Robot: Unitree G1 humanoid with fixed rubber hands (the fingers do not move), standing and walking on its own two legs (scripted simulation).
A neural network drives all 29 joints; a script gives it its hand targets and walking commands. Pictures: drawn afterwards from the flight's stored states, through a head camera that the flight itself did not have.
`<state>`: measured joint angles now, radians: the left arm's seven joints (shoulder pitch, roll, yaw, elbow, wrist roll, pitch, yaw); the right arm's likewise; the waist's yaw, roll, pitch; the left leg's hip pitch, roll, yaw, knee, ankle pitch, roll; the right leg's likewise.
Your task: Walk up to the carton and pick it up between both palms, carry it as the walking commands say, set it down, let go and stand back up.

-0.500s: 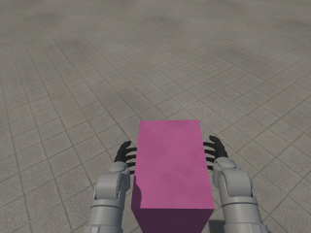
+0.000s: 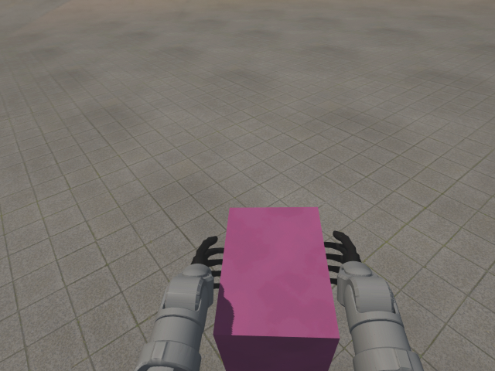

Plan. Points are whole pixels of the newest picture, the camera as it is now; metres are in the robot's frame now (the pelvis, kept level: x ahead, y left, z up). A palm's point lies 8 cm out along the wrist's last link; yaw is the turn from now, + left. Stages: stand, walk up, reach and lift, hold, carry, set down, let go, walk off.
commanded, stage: set down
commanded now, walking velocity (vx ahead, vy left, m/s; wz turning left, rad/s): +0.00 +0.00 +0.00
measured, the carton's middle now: (274, 300) +0.29 -0.03 -0.05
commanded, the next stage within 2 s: none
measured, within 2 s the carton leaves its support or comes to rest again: neither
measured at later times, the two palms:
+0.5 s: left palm (191, 275) +0.32 +0.13 +0.00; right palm (330, 282) +0.29 -0.13 +0.01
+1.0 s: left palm (216, 287) +0.37 +0.09 -0.13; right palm (330, 289) +0.35 -0.16 -0.13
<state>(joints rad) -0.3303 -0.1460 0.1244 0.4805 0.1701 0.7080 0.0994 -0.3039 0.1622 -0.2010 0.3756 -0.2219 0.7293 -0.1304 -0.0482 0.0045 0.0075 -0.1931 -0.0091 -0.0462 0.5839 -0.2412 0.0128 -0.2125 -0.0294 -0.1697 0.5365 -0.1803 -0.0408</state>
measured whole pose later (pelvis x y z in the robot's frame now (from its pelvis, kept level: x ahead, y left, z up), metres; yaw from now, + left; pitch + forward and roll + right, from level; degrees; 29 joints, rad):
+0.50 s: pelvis -0.03 +0.03 -0.01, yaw -6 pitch -10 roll -2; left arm -0.63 -0.15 0.38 0.78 0.41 0.52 0.05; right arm -0.59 0.20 -0.52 0.73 -0.34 0.47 -0.11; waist 0.02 -0.03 0.18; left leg -0.27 -0.04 -0.05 0.73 -0.28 0.01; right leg -0.32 0.04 -0.04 0.65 -0.26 -0.04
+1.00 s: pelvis +0.00 +0.00 -0.05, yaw -5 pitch +12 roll +3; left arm -0.61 -0.14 0.40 0.76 0.24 0.08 0.08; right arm -0.62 0.19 -0.44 0.71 -0.32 0.08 -0.11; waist 0.00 -0.01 0.19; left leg -0.78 -0.08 -0.05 0.93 -0.36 0.01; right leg -0.87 0.05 0.01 0.92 -0.27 -0.06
